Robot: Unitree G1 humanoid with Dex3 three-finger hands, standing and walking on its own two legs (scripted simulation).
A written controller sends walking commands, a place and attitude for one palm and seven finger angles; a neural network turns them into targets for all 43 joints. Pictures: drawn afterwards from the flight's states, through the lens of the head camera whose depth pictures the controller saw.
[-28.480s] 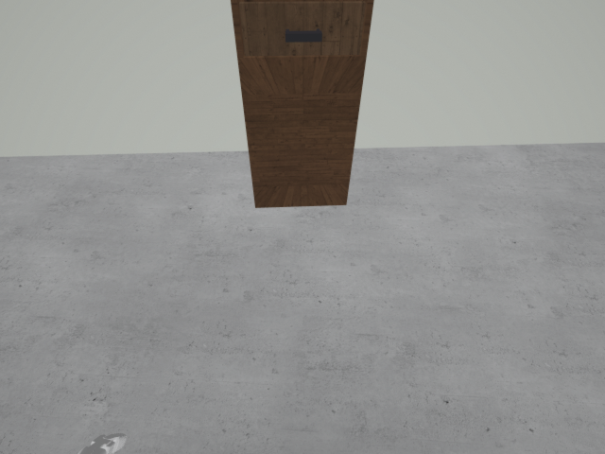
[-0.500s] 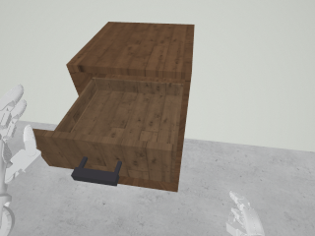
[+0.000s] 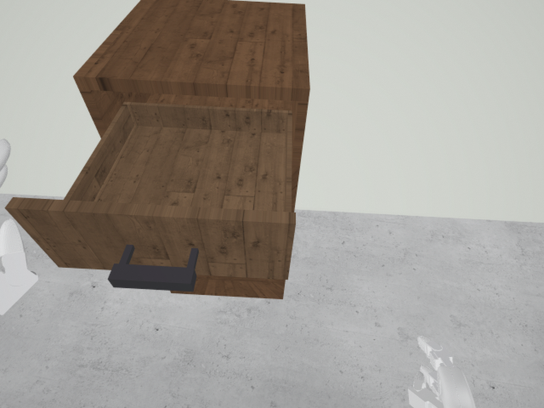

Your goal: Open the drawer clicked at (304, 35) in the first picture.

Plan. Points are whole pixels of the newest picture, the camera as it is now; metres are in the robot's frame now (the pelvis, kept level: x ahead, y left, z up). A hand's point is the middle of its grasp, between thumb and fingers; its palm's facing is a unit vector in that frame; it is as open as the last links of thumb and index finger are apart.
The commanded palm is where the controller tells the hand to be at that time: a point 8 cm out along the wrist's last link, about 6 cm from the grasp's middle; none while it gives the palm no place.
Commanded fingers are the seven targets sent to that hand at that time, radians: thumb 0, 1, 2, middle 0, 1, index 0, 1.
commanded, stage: step back with the hand held close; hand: left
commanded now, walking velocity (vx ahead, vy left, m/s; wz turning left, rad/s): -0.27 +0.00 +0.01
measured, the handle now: (157, 264) +0.31 +0.19 +0.04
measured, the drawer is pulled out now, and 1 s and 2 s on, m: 0.30 0.30 0.30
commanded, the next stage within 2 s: stop stepping back and stand still in 0.58 s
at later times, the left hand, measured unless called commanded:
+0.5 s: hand out of the picture +0.09 +0.23 +0.22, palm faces +0.49 -0.79 -0.37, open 7.4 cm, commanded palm +0.03 +0.26 +0.23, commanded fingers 0.00 0.90 0.90 -0.20 -0.30 -0.20 -0.30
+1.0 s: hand out of the picture -0.05 +0.20 +0.23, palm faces +0.45 -0.77 -0.44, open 7.4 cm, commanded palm -0.10 +0.25 +0.23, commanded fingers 0.00 0.90 0.90 -0.20 -0.30 -0.20 -0.30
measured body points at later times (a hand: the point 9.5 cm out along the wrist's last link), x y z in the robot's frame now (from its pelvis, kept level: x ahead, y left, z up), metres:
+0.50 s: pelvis -0.10 -0.02 -0.01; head -0.12 +0.01 +0.44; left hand +0.05 +0.27 +0.24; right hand +0.05 -0.26 -0.07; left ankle -0.07 +0.10 -0.73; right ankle -0.03 -0.12 -0.69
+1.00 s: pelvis -0.23 -0.03 +0.01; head -0.25 -0.01 +0.45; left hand -0.08 +0.24 +0.25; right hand -0.09 -0.29 -0.06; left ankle -0.23 +0.09 -0.73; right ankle -0.18 -0.13 -0.69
